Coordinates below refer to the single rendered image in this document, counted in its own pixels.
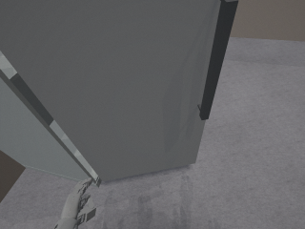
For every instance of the fridge door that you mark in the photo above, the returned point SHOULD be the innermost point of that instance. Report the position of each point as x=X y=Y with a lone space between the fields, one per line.
x=121 y=78

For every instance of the robot left hand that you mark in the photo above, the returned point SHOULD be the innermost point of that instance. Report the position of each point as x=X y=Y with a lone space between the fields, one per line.
x=75 y=201

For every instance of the handle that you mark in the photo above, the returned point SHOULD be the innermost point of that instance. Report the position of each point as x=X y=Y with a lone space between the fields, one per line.
x=222 y=33

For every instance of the left robot forearm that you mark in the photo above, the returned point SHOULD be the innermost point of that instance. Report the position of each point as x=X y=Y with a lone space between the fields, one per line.
x=66 y=223

